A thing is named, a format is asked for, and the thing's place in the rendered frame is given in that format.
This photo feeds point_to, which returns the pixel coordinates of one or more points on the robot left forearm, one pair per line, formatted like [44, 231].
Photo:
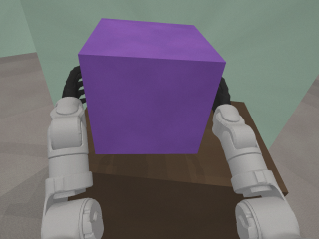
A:
[67, 151]

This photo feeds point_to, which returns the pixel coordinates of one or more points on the robot left hand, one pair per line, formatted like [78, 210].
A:
[71, 89]

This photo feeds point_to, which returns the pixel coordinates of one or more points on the robot right hand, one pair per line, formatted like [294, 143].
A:
[222, 96]

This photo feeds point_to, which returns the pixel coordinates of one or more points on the left robot upper arm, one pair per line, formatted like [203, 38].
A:
[74, 219]

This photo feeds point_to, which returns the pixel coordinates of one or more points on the robot right forearm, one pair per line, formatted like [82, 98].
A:
[250, 175]

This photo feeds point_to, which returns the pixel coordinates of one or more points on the right robot upper arm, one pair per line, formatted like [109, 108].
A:
[266, 218]

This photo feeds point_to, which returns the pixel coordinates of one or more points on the pedestal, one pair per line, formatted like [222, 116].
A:
[170, 195]

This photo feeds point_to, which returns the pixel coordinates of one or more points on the carton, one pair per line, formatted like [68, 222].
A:
[149, 86]

